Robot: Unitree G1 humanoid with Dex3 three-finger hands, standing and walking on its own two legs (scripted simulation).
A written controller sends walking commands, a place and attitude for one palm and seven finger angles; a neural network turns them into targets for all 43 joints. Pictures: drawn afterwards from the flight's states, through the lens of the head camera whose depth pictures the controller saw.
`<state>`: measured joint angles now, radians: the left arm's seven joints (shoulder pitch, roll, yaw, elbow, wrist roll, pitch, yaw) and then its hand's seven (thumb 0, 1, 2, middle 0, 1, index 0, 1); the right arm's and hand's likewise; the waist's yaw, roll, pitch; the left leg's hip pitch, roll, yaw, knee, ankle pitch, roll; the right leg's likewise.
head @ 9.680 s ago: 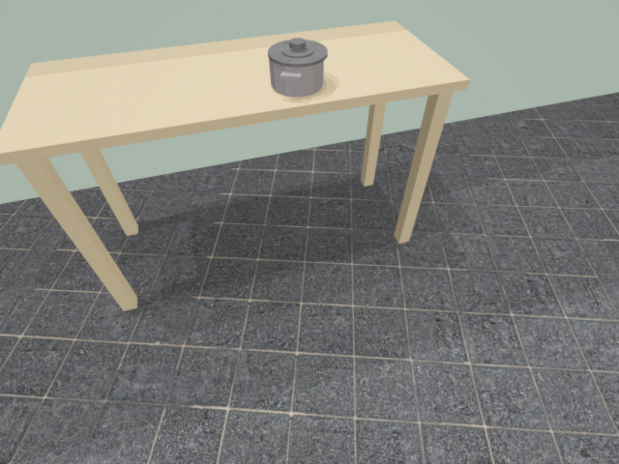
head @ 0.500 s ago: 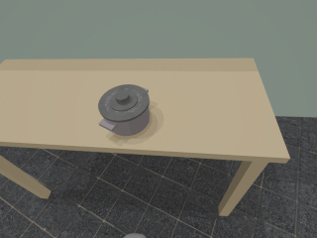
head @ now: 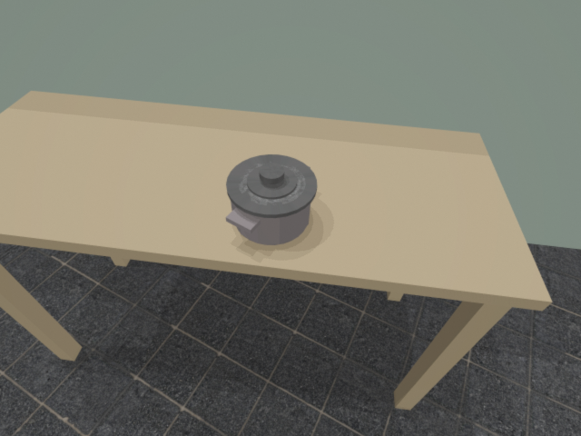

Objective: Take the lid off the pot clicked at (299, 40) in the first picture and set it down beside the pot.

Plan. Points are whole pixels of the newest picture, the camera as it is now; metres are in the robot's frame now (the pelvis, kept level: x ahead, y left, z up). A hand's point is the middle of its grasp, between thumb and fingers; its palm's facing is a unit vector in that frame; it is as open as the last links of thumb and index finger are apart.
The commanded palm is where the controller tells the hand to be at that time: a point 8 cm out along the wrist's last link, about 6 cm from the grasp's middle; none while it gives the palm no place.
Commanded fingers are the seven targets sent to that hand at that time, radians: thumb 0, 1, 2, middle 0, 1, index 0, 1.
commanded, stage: come to a stop and stand still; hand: left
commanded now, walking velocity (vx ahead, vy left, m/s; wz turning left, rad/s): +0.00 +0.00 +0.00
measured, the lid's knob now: (271, 173) +0.51 +0.08 +0.09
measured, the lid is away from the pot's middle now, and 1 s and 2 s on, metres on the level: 0.01 0.01 0.01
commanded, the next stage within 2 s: look again from close up in 0.16 s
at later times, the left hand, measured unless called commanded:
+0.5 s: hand out of the picture -0.01 +0.17 -0.18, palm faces +0.02 -0.98 -0.20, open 7.4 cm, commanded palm none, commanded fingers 0.00 0.90 0.90 -0.20 -0.30 -0.20 -0.30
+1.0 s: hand out of the picture +0.00 +0.17 -0.18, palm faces +0.02 -0.98 -0.18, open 7.4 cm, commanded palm none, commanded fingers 0.00 0.90 0.90 -0.20 -0.30 -0.20 -0.30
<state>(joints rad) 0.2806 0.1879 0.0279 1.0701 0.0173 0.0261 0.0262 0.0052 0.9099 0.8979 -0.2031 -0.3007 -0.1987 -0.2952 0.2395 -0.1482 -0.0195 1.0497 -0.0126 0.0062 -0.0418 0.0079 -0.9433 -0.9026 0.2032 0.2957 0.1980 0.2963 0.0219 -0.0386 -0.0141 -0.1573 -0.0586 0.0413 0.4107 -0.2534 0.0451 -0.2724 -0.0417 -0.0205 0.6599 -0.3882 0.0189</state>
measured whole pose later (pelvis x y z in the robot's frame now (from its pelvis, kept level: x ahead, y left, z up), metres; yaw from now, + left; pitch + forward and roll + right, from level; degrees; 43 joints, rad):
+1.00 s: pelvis +0.00 +0.00 +0.00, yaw +0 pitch +0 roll +0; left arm 0.30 0.15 -0.02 1.08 0.01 -0.01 0.03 0.00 0.91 0.90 -0.20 -0.30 -0.20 -0.30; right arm 0.28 -0.14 0.01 1.10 0.00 -0.02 -0.03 0.01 -0.92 -0.90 0.20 0.30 0.20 0.30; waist 0.01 -0.01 0.03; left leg -0.19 -0.03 0.03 0.47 -0.28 0.03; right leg -0.20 0.00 -0.03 0.49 -0.29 -0.02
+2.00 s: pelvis -0.01 +0.00 +0.00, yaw +1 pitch -3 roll +0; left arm 0.69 0.26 0.13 -0.22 -0.01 -0.07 0.07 0.02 0.90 0.90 -1.29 -1.49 -1.29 -1.49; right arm 0.23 -0.20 -0.01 0.64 0.01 -0.14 -0.07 0.02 -0.90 -0.90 0.20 0.30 0.20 0.30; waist 0.05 0.05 0.02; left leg -0.15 -0.02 0.01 0.46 -0.27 0.03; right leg -0.14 0.00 -0.05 0.45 -0.27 -0.02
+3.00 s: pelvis -0.02 +0.00 +0.00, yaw +1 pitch +1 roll +0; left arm 0.46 0.63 0.12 -0.39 0.76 0.08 -0.03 0.01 0.61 1.06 -1.21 -1.19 -1.21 -1.18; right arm 0.12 -0.30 0.00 0.55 0.04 0.11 -0.01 0.02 -0.90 -0.90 0.20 0.30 0.20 0.30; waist 0.08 0.14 -0.03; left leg -0.27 -0.03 0.02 0.52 -0.28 0.04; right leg -0.26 0.00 -0.05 0.52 -0.28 -0.01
